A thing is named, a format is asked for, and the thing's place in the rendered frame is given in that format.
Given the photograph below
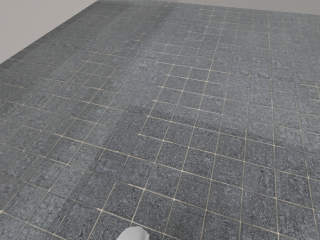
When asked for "robot left thigh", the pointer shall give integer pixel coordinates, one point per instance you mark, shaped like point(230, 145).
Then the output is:
point(134, 233)

